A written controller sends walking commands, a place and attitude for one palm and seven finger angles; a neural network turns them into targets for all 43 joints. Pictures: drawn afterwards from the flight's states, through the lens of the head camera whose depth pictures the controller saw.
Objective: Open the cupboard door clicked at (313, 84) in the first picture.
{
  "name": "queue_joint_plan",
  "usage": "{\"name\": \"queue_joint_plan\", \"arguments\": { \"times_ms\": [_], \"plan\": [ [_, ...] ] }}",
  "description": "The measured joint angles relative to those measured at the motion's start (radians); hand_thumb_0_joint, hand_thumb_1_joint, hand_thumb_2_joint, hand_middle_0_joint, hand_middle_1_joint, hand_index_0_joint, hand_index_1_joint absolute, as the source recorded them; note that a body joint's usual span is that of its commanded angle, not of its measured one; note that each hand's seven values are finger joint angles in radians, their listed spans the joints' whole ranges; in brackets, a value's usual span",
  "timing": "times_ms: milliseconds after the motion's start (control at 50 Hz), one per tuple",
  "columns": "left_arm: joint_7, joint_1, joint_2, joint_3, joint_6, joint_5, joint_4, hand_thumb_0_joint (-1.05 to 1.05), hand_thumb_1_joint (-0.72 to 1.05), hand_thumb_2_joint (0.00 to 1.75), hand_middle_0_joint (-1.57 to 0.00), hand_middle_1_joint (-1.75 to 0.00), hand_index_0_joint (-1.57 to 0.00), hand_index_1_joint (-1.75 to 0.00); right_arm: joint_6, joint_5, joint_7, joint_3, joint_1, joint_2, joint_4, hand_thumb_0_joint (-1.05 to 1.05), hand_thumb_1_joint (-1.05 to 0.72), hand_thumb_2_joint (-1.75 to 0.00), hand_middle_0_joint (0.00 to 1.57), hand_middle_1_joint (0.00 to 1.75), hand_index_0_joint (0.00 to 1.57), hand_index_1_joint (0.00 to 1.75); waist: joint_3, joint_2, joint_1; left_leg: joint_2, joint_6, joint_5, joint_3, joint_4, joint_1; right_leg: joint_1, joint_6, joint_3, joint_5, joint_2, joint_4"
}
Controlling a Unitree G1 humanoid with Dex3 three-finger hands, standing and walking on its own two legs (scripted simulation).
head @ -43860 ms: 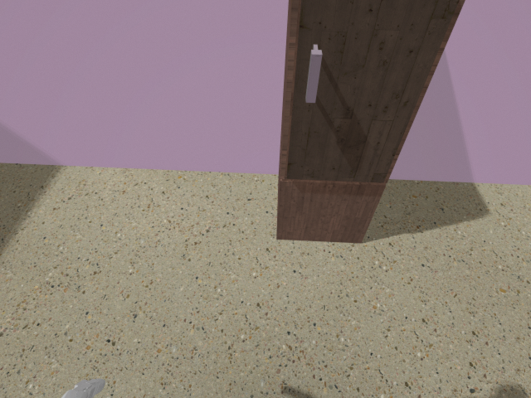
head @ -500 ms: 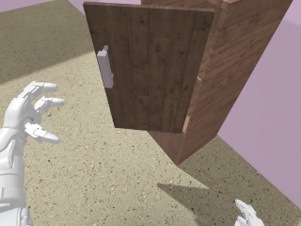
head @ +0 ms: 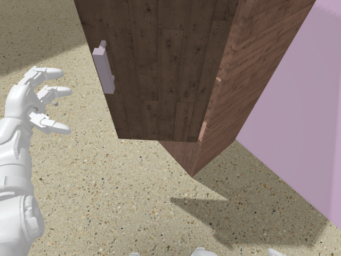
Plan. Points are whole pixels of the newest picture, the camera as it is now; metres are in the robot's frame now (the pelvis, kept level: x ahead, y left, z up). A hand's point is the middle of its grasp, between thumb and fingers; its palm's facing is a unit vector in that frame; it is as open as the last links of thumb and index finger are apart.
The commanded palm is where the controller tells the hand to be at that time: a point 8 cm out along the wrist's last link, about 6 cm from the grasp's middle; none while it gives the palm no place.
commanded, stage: move the hooked fingers beside the handle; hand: left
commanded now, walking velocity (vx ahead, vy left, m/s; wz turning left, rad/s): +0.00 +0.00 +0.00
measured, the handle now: (106, 67) +0.56 +0.17 +0.09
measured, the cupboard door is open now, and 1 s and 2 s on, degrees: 48 48 48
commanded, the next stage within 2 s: slide the fingers in behind the handle in 1.52 s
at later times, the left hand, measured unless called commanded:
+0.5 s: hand (69, 83) +0.49 +0.24 +0.11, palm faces -0.05 -1.00 +0.01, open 14.0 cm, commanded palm +0.48 +0.29 +0.10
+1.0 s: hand (79, 75) +0.52 +0.23 +0.10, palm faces -0.03 -1.00 -0.01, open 14.0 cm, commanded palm +0.50 +0.28 +0.10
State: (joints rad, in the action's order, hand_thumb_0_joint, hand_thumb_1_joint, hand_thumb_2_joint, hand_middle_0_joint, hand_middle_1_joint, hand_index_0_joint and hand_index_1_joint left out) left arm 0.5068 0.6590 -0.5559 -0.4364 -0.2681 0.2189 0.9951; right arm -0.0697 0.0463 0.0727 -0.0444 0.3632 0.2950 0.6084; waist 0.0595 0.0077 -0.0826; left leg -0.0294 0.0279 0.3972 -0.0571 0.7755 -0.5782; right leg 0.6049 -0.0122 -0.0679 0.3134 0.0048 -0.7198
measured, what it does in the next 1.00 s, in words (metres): stands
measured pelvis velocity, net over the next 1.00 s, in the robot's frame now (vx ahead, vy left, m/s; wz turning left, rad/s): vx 0.01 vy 0.01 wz -0.04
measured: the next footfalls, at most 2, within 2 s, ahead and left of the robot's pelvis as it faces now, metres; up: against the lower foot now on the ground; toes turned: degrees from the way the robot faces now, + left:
none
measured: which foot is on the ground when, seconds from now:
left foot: down 0.00-1.00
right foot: down 0.00-1.00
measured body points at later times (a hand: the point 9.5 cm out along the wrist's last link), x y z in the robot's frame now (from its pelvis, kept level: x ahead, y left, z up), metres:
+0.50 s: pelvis +0.01 +0.01 -0.01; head +0.10 +0.03 +0.43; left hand +0.49 +0.29 +0.11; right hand +0.02 -0.26 -0.11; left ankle -0.01 +0.10 -0.71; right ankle +0.02 -0.12 -0.71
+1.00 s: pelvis +0.01 +0.01 -0.01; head +0.13 +0.02 +0.42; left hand +0.52 +0.28 +0.10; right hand -0.03 -0.26 -0.11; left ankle -0.01 +0.10 -0.71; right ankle +0.02 -0.12 -0.71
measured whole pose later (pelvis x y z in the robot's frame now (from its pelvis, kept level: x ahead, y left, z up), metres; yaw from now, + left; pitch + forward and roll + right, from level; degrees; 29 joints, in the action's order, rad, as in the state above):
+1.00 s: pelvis +0.01 +0.01 -0.01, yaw -2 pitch +19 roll -3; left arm 0.40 0.90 -0.65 -0.50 -0.31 0.10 1.17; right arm 0.09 0.01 0.02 -0.04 0.48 0.29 0.60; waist 0.08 0.02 -0.18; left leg -0.06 0.04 0.44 -0.07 0.85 -0.73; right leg 0.75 0.00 -0.05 0.33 -0.02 -0.75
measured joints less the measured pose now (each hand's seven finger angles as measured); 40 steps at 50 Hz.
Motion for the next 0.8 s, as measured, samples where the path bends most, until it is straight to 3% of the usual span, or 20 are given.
{"name": "queue_joint_plan", "arguments": {
  "times_ms": [400,720,800],
  "plan": [
    [-0.049,0.169,-0.028,0.004,-0.029,-0.055,0.130,-0.01,-0.50,0.30,-0.30,-1.20,-0.30,-1.20,0.081,-0.020,-0.023,0.005,0.041,-0.007,0.018,0.01,-0.90,-0.90,0.20,0.30,0.21,0.30,0.013,0.001,-0.044,-0.002,0.013,0.023,-0.004,0.039,-0.078,0.070,0.014,0.005,0.007,-0.001,-0.016],
    [-0.089,0.369,-0.113,0.006,-0.027,-0.118,0.280,-0.01,-0.50,0.30,-0.30,-1.20,-0.30,-1.20,0.104,-0.037,-0.026,-0.008,0.066,0.001,0.026,0.00,-0.90,-0.90,0.20,0.30,0.21,0.30,0.002,0.010,-0.103,-0.008,0.014,0.034,0.010,0.092,-0.180,0.158,0.014,-0.007,0.010,-0.005,-0.048],
    [-0.093,0.362,-0.115,-0.010,-0.030,-0.117,0.258,-0.01,-0.50,0.30,-0.30,-1.20,-0.30,-1.20,0.117,-0.043,-0.035,-0.001,0.088,0.003,0.017,0.00,-0.90,-0.90,0.20,0.30,0.21,0.30,0.011,0.014,-0.108,-0.014,0.013,0.038,0.000,0.092,-0.190,0.174,0.014,0.003,0.009,-0.011,-0.048]
  ]
}}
